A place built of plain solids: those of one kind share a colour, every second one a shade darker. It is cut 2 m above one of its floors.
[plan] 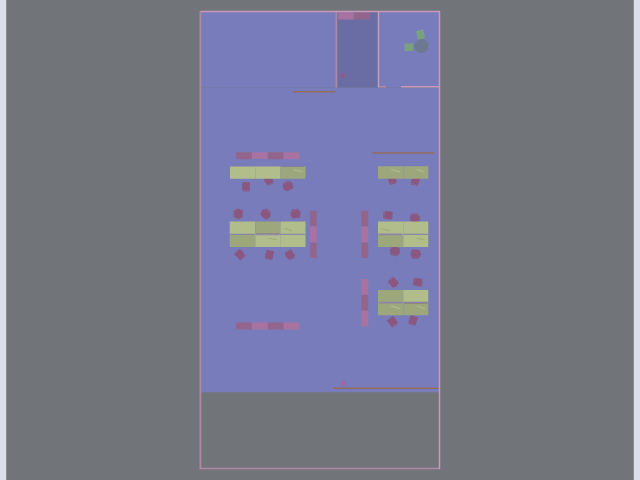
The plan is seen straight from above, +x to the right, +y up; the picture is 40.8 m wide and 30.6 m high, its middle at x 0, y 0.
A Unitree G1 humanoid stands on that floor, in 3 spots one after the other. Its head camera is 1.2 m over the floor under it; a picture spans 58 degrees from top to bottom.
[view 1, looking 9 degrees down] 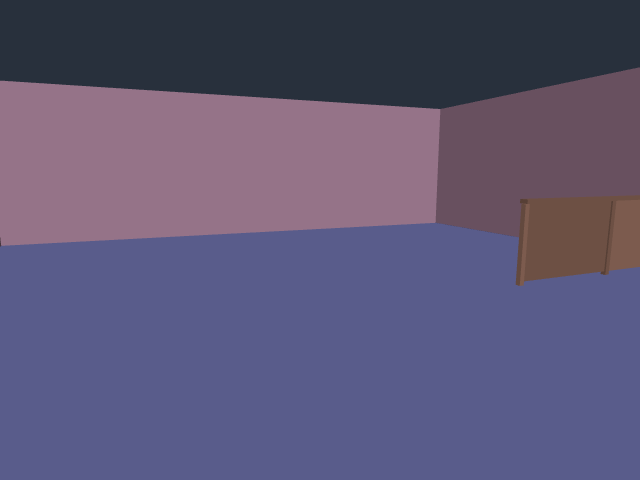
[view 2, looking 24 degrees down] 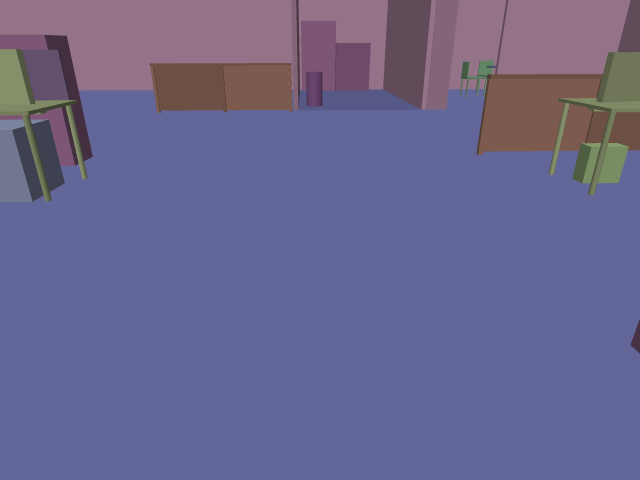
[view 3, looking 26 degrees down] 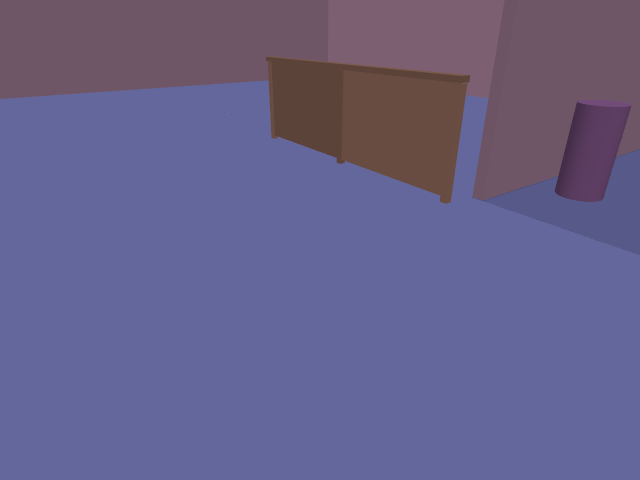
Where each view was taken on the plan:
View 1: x -5.36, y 6.10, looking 68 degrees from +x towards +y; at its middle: floor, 7.68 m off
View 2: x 1.22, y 0.36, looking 88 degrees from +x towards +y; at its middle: floor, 2.95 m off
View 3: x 2.95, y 6.87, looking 145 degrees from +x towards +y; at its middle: floor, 2.74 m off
